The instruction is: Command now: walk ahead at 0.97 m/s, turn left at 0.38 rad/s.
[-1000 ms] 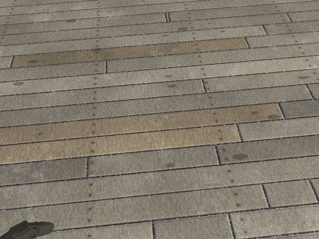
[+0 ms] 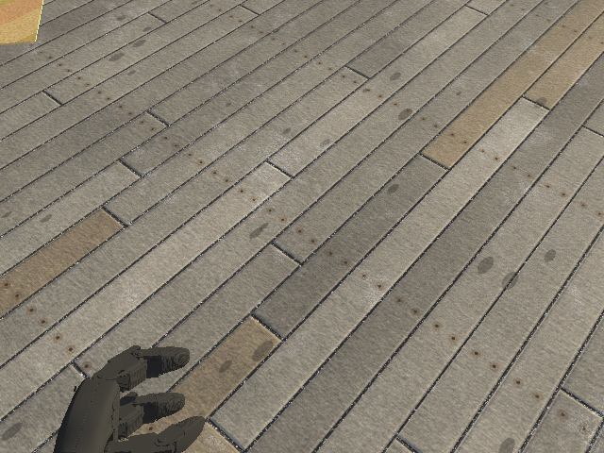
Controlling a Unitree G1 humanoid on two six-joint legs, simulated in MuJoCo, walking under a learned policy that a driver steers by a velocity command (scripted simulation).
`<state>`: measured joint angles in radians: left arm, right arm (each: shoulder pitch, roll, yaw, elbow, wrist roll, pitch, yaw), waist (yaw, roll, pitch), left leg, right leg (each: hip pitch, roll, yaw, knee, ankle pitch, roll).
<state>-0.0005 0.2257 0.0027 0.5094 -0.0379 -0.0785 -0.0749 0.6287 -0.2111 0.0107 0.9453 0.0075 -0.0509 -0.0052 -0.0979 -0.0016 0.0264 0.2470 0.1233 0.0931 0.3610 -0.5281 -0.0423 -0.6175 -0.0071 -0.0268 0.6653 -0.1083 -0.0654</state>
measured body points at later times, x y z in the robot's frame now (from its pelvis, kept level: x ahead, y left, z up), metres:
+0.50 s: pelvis +0.43 +0.05 -0.01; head +0.45 +0.07 +0.44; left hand +0.41 +0.33 -0.14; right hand +0.68 -0.16 -0.09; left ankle +0.55 +0.12 -0.70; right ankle +0.21 -0.15 -0.59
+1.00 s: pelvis +0.83 +0.18 +0.02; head +0.85 +0.23 +0.47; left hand +0.78 +0.51 -0.05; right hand +1.12 +0.06 -0.08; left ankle +0.64 +0.14 -0.58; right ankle +1.00 +0.17 -0.70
